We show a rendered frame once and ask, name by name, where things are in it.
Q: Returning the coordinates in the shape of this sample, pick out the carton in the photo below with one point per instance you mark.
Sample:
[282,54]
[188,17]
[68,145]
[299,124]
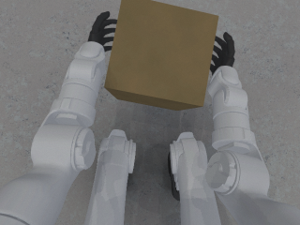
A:
[161,55]

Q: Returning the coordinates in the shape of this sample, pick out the right robot upper arm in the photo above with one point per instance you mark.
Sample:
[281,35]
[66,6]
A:
[241,182]

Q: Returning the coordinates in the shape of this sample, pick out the right robot shin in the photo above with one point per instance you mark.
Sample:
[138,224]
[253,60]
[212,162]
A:
[201,147]

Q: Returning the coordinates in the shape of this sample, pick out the left robot upper arm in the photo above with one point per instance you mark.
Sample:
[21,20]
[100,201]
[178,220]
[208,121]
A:
[59,153]

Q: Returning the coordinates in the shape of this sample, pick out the robot left hand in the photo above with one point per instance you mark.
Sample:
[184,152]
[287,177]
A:
[99,31]

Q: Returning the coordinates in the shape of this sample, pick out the robot left forearm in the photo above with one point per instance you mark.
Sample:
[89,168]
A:
[79,92]

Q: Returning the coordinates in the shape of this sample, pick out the robot right forearm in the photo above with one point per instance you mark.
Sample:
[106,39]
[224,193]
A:
[230,114]

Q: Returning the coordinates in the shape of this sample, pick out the robot right hand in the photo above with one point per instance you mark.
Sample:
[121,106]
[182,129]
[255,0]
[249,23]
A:
[225,54]

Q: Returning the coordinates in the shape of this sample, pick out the right robot thigh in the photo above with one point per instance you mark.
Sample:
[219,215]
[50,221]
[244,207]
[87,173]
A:
[198,205]

